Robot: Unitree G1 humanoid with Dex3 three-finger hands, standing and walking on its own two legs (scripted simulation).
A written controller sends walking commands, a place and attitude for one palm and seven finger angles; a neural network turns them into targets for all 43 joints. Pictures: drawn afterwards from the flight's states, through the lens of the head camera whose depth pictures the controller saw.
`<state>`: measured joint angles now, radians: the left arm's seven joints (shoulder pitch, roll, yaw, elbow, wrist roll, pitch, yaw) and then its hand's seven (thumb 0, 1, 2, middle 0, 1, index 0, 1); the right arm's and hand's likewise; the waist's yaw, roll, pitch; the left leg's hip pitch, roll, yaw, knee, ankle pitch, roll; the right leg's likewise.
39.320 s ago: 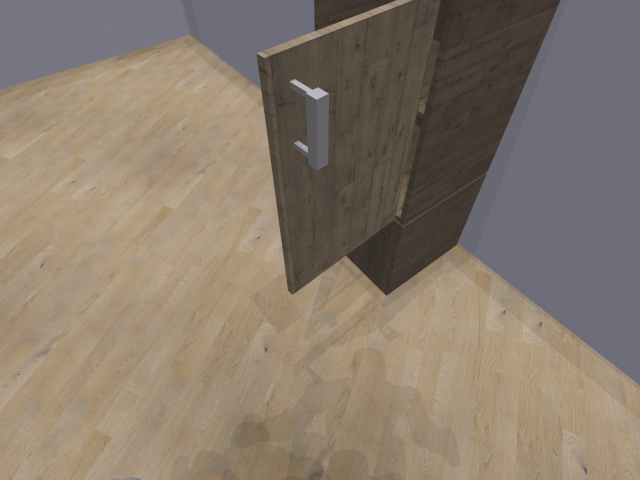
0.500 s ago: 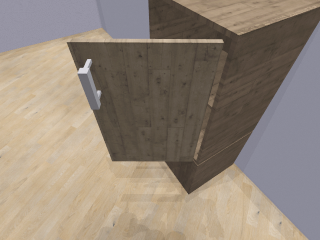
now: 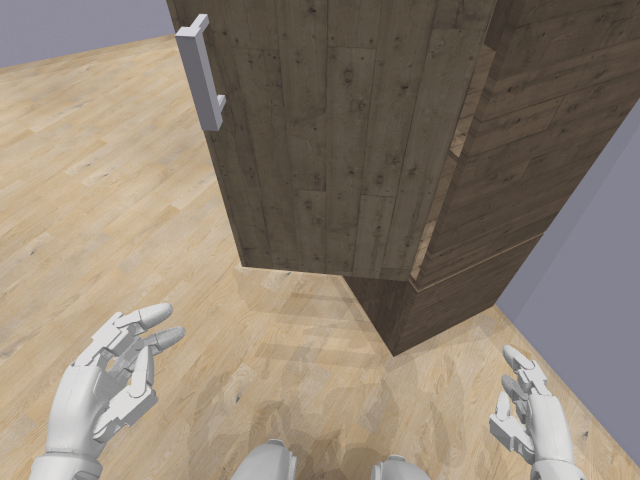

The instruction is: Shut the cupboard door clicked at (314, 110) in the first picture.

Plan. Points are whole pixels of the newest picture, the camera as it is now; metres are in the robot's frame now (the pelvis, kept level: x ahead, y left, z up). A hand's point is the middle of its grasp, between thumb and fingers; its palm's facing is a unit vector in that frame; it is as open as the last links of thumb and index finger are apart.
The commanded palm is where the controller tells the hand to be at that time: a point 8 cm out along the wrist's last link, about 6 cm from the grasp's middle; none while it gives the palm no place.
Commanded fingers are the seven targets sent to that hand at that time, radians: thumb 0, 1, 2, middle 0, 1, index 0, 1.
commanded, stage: raise the hand and make a fist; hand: left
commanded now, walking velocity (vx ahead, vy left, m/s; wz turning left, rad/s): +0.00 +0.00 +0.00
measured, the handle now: (206, 74) +0.54 +0.21 +0.22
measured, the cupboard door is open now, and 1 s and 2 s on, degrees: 58 58 58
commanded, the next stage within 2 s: bring the fist close to the handle in 1.44 s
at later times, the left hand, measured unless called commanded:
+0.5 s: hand (132, 314) +0.24 +0.21 +0.14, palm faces +0.01 -1.00 -0.06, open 3.6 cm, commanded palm +0.21 +0.27 +0.15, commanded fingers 0.00 0.90 0.90 -1.10 -1.28 -1.10 -1.28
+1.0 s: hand (104, 242) +0.27 +0.22 +0.22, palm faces +0.03 -1.00 -0.07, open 3.1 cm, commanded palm +0.24 +0.27 +0.22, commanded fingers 0.00 0.90 0.90 -1.30 -1.50 -1.30 -1.50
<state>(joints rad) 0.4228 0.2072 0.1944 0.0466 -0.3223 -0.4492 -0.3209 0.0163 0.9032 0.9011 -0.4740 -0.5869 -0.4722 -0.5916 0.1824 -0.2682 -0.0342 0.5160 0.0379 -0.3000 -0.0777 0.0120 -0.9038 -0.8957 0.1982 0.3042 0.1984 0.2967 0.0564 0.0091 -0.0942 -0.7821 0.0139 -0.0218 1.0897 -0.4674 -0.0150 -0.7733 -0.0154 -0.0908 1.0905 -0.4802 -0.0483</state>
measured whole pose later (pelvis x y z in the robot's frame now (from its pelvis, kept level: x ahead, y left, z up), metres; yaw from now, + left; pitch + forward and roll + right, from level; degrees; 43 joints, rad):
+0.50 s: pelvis +0.03 +0.03 +0.04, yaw +0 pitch +5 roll -1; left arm 0.42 0.24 0.15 -0.21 -0.29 -0.22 -0.21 0.02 0.90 0.90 -0.93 -1.08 -0.93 -1.09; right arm 0.29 -0.25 0.03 0.57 0.03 -0.29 -0.07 0.02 -0.90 -0.90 0.20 0.30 0.20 0.30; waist 0.02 0.04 -0.06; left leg -0.54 -0.01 0.00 0.86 -0.41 0.03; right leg -0.52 -0.03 -0.06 0.83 -0.40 0.00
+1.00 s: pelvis +0.04 +0.02 +0.07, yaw +0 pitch -1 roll -1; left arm 0.23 0.28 0.22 -0.27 -0.31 0.06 -0.23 0.02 0.90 0.90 -1.29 -1.48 -1.29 -1.48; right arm 0.23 -0.24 0.08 0.60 0.06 -0.27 -0.08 0.01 -0.90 -0.90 0.20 0.30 0.20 0.30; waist 0.06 0.06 -0.04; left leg -0.28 -0.01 -0.01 0.63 -0.32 0.02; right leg -0.26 -0.02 -0.07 0.61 -0.32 -0.01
